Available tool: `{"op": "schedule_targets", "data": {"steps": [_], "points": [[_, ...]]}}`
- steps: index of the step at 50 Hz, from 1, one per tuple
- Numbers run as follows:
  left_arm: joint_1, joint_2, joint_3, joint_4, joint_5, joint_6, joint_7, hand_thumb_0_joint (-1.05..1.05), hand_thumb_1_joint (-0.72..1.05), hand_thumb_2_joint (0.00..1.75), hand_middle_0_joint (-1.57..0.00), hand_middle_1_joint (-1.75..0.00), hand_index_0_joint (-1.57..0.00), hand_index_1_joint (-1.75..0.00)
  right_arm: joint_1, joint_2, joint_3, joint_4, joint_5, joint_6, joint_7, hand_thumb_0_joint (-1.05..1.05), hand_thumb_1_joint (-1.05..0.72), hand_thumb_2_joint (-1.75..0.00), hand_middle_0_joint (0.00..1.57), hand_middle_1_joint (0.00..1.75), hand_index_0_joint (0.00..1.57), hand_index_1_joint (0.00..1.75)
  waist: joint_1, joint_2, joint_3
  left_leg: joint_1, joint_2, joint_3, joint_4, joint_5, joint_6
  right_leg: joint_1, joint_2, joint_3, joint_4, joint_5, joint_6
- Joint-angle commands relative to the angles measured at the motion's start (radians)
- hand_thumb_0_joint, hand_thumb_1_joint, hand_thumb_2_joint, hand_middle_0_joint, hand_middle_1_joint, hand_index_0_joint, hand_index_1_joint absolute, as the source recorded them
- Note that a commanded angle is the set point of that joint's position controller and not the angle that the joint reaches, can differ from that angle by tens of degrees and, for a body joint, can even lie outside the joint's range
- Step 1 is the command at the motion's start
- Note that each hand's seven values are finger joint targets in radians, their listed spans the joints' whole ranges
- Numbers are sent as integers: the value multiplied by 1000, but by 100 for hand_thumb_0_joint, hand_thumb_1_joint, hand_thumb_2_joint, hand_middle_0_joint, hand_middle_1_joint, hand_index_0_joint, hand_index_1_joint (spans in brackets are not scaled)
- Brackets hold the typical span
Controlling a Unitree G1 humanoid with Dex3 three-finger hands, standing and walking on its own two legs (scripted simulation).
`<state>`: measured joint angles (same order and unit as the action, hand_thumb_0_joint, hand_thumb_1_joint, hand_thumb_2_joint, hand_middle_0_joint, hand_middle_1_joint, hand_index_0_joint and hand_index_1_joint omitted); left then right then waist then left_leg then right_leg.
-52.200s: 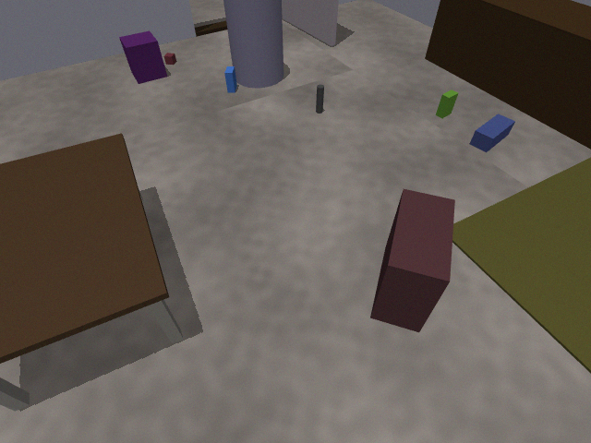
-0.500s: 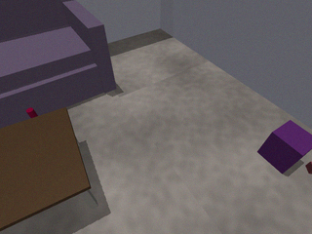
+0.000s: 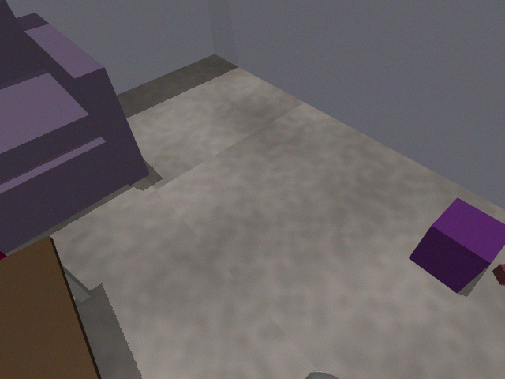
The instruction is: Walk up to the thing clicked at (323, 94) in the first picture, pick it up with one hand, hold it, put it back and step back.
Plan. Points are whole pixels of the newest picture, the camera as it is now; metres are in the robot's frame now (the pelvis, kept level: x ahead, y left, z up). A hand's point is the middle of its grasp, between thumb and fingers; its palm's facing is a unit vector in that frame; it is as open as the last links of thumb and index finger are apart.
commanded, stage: walk up
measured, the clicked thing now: out of the picture -0.60 -0.49 -0.67
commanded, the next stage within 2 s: none
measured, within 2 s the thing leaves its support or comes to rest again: neither
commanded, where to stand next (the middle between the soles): +0.75 -0.02 m, yaw +1 degrees
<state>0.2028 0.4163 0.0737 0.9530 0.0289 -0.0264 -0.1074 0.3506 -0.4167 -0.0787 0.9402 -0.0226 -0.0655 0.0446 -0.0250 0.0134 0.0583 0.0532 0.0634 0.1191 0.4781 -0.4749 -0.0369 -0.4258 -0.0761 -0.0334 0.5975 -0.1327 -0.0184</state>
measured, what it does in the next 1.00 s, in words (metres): walks ahead: left foot, then right foot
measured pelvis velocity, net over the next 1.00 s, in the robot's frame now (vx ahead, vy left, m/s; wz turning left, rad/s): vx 0.43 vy -0.04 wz -0.01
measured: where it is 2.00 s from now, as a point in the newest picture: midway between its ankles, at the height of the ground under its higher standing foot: (252, 246)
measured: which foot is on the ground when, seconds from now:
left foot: down 0.00-0.02, up 0.04-0.40, down 0.42-0.86, up 0.88-1.00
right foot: down 0.00-0.44, up 0.46-0.82, down 0.84-1.00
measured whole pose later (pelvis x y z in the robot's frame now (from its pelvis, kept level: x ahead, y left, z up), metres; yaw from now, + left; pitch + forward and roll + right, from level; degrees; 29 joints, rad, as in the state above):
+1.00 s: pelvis +0.43 -0.04 +0.01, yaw +0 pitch -3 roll +2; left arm 0.28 0.38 0.05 0.85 0.00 -0.09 -0.05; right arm 0.31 -0.44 -0.04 0.88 0.00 -0.04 0.04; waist 0.03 0.06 0.07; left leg -0.41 0.03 0.01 1.10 -0.41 0.03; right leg -0.28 -0.05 -0.07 0.57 -0.25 -0.03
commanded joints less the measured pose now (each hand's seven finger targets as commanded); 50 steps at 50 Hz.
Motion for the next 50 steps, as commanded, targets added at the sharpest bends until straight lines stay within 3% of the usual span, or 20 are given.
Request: {"op": "schedule_targets", "data": {"steps": [1, 2, 3, 6, 8, 16, 20, 21, 22, 23, 24, 28, 36, 41, 42, 43, 44, 45, 48, 50], "points": [[288, 348, 109, -32, -3, -56, 60, 0, 90, 90, -20, -30, -20, -30, 31, -109, -8, -143, 19, -21, -18, 0, -90, -90, 20, 30, 20, 30, 153, -395, -203, -587, -81, -26, 647, 3, 82, 684, -222, 434, -210, -271, -126], [267, 367, 104, -48, -21, -55, 62, 0, 90, 90, -20, -30, -20, -30, -2, -206, -29, -138, 23, -15, -25, 0, -90, -90, 20, 30, 20, 30, 156, -299, -182, -692, -86, -93, 727, -65, 77, 676, -332, 701, -322, -245, -235], [203, 360, 104, -70, -36, -53, 68, 0, 90, 90, -20, -30, -20, -30, -40, -240, -37, -129, 15, -13, -32, 0, -90, -90, 20, 30, 20, 30, 139, -230, -115, -694, -21, -146, 791, -35, 73, 571, -358, 686, -326, -207, -275], [99, 264, 70, -105, -43, -61, 80, 0, 90, 90, -20, -30, -20, -30, -37, -195, -28, -100, 39, -12, -19, 0, -90, -90, 20, 30, 20, 30, 70, -138, -11, -598, 21, -208, 720, 104, 89, 319, -226, 320, -305, 13, -207], [63, 239, 58, -121, -35, -68, 79, 0, 90, 90, -20, -30, -20, -30, -5, -182, -30, -98, 27, -1, -3, 0, -90, -90, 20, 30, 20, 30, 37, -157, 17, -546, 31, -184, 631, 162, 77, 222, -175, 214, -334, -25, -195], [66, 267, 58, -183, -16, -84, 66, 0, 90, 90, -20, -30, -20, -30, -149, -161, -45, -154, 3, -17, 33, 0, -90, -90, 20, 30, 20, 30, 67, -131, -8, -434, 39, -86, 141, 315, 34, 208, -175, 86, -281, -18, -190], [80, 237, 39, -190, -14, -71, 62, 0, 90, 90, -20, -30, -20, -30, 19, -213, -76, -98, -6, -28, 19, 0, -90, -90, 20, 30, 20, 30, -34, 30, -109, -83, -45, -11, 80, 316, 80, 92, -103, 16, 18, 41, -128], [119, 184, 20, -186, -18, -67, 65, 0, 90, 90, -20, -30, -20, -30, 130, -261, -94, -74, -20, -32, 6, 0, -90, -90, 20, 30, 20, 30, -86, 187, -159, 32, 27, -125, 7, 144, 121, -2, -31, -43, 288, 6, -99], [171, 111, 4, -192, -26, -62, 66, 0, 90, 90, -20, -30, -20, -30, 152, -334, -108, -96, -29, -38, -6, 0, -90, -90, 20, 30, 20, 30, -72, 349, -165, 133, 272, -576, -108, -32, 206, -243, 104, -34, 524, -388, -44], [176, 210, 23, -175, -27, -49, 80, 0, 90, 90, -20, -30, -20, -30, 103, -353, -108, -135, -2, -40, -9, 0, -90, -90, 20, 30, 20, 30, -61, 180, -156, 74, 389, -819, -243, -183, 288, -267, 101, 70, 599, -418, -43], [143, 261, 30, -164, -22, -46, 89, 0, 90, 90, -20, -30, -20, -30, 57, -358, -112, -137, 16, -36, -7, 0, -90, -90, 20, 30, 20, 30, -53, 145, -99, 22, 414, -819, -240, -161, 341, -297, 41, 111, 657, -387, -49], [163, 213, 26, -118, -39, -48, 76, 0, 90, 90, -20, -30, -20, -30, -10, -245, -55, -151, 27, -48, -19, 0, -90, -90, 20, 30, 20, 30, 19, 94, 3, -210, 244, -313, -173, 445, 237, -141, -18, 136, 510, -238, -28], [37, 187, 37, -156, -16, -42, 26, 0, 90, 90, -20, -30, -20, -30, -47, -282, -61, -187, 13, -49, -9, 0, -90, -90, 20, 30, 20, 30, 0, 141, 9, -300, 189, -168, -206, 189, 251, 12, -18, 5, 80, -68, 11], [197, 219, 67, -91, -11, -61, 44, 0, 90, 90, -20, -30, -20, -30, -67, -226, -40, -202, 16, -27, -9, 0, -90, -90, 20, 30, 20, 30, 108, -31, -96, -401, 135, -102, 131, 273, 178, 370, 48, -38, -48, -59, -20], [281, 272, 89, -74, -6, -73, 58, 0, 90, 90, -20, -30, -20, -30, -16, -165, -19, -202, 19, -27, -9, 0, -90, -90, 20, 30, 20, 30, 142, -231, -149, -486, 49, -23, 405, 240, 140, 494, -27, 88, -166, -212, -43], [287, 346, 104, -101, -6, -82, 71, 0, 90, 90, -20, -30, -20, -30, 21, -104, 7, -217, 22, -25, -7, 0, -90, -90, 20, 30, 20, 30, 128, -390, -134, -701, -79, -26, 607, -32, 83, 571, -256, 501, -292, -292, -118], [255, 360, 98, -110, -21, -79, 72, 0, 90, 90, -20, -30, -20, -30, 9, -199, -16, -190, 20, -10, -21, 0, -90, -90, 20, 30, 20, 30, 129, -260, -103, -738, -57, -110, 687, -52, 70, 521, -347, 652, -343, -325, -199], [214, 355, 94, -127, -29, -74, 74, 0, 90, 90, -20, -30, -20, -30, -14, -238, -26, -180, 15, -9, -27, 0, -90, -90, 20, 30, 20, 30, 114, -226, -48, -731, -11, -146, 709, -41, 70, 424, -364, 661, -342, -294, -256], [141, 263, 64, -143, -39, -76, 86, 0, 90, 90, -20, -30, -20, -30, -6, -204, -20, -137, 39, -4, -16, 0, -90, -90, 20, 30, 20, 30, 60, -162, 8, -662, 20, -204, 638, 95, 74, 314, -213, 310, -306, -7, -180], [131, 248, 55, -151, -33, -83, 86, 0, 90, 90, -20, -30, -20, -30, 23, -184, -19, -126, 28, 4, -5, 0, -90, -90, 20, 30, 20, 30, 44, -175, 2, -600, 10, -176, 576, 155, 63, 255, -175, 206, -297, 104, -177]]}}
